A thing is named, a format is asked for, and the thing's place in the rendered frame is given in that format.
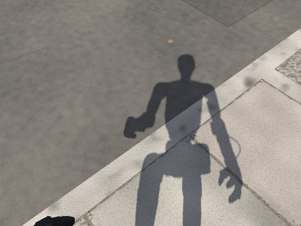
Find left robot hand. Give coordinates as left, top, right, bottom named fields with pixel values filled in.
left=34, top=216, right=75, bottom=226

